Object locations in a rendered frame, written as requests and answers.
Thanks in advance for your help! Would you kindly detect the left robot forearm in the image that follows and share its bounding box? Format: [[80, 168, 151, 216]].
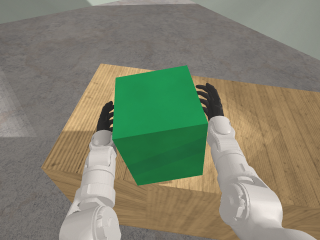
[[59, 130, 117, 240]]

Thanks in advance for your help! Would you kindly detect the robot right hand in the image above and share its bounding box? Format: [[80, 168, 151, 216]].
[[195, 83, 224, 121]]

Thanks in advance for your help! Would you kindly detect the right robot forearm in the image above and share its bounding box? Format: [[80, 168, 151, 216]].
[[206, 116, 283, 220]]

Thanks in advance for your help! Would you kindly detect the robot left upper arm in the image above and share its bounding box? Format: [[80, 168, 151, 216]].
[[59, 205, 121, 240]]

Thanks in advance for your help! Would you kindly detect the robot left hand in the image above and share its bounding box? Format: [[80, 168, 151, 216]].
[[96, 101, 114, 132]]

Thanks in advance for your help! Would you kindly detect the carton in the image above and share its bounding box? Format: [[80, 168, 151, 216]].
[[112, 65, 208, 186]]

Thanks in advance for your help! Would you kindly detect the robot right upper arm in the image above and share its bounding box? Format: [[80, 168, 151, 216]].
[[219, 182, 317, 240]]

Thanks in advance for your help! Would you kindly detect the pedestal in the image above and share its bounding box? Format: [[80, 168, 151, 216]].
[[41, 63, 320, 240]]

